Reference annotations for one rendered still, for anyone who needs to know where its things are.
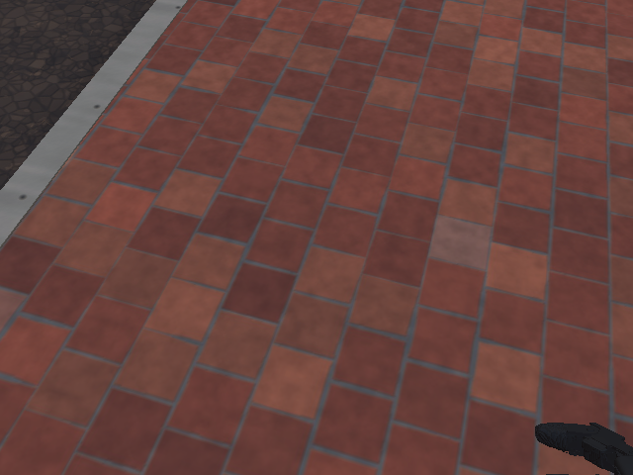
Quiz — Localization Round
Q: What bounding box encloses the right robot hand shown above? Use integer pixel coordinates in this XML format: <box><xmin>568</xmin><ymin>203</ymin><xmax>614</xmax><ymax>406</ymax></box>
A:
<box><xmin>535</xmin><ymin>423</ymin><xmax>633</xmax><ymax>475</ymax></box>

